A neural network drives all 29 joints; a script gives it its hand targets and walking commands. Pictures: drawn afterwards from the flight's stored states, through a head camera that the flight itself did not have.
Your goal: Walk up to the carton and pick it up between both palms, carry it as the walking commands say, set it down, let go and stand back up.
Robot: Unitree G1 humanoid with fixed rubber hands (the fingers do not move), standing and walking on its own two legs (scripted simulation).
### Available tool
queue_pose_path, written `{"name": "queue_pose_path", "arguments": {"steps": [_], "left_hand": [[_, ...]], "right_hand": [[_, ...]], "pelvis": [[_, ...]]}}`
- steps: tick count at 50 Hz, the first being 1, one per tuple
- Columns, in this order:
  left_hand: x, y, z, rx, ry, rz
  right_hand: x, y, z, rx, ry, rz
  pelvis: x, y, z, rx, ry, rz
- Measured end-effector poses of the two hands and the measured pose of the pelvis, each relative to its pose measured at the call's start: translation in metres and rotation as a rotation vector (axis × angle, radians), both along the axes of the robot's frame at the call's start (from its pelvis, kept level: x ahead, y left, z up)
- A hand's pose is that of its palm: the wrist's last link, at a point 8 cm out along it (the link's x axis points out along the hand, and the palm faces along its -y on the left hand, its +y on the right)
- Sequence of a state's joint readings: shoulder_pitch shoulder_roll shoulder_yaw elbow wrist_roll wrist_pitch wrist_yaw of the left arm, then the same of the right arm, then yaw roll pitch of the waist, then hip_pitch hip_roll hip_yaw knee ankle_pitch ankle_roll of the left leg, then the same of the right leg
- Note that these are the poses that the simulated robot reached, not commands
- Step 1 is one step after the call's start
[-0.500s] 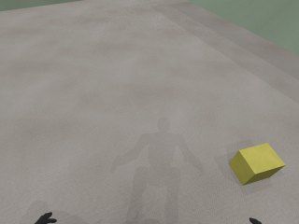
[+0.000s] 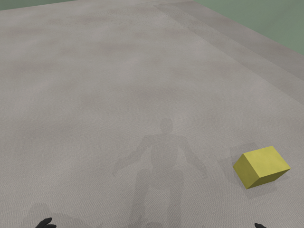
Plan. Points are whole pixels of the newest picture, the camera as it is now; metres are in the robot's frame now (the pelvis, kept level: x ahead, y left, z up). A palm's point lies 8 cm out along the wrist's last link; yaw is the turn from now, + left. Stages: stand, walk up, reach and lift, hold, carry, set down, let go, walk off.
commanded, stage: stand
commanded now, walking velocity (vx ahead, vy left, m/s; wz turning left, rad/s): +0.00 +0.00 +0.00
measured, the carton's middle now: (259, 167) +0.63 -0.74 -0.68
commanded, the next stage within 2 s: walk up in 0.70 s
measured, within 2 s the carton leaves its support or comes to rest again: neither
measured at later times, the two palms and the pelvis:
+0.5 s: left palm out of the picture +0.11 +0.31 -0.10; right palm out of the picture +0.10 -0.31 -0.10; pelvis +0.01 +0.00 +0.00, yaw +0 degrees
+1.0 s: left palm out of the picture +0.14 +0.30 -0.10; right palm out of the picture +0.10 -0.35 -0.08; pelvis +0.01 -0.01 -0.01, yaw -8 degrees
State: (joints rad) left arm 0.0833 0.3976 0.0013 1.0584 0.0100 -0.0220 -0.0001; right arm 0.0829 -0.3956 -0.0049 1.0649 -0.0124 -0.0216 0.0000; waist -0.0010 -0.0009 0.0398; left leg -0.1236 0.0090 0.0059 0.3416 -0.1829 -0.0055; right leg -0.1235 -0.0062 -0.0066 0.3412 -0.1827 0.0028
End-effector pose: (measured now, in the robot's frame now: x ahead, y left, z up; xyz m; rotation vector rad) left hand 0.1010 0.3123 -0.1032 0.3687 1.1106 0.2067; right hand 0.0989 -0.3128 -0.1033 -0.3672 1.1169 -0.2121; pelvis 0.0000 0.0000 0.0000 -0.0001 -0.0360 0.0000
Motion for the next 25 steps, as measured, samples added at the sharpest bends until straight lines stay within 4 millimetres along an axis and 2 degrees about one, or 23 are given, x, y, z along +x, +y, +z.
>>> {"name": "queue_pose_path", "arguments": {"steps": [25], "left_hand": [[0.0063, 0.0010, 0.0010, 0.003, 0.002, 0.004]], "right_hand": [[0.0059, -0.0010, 0.0008, -0.003, 0.004, -0.004]], "pelvis": [[0.0065, 0.0000, 0.0008, 0.000, 0.002, 0.000]]}}
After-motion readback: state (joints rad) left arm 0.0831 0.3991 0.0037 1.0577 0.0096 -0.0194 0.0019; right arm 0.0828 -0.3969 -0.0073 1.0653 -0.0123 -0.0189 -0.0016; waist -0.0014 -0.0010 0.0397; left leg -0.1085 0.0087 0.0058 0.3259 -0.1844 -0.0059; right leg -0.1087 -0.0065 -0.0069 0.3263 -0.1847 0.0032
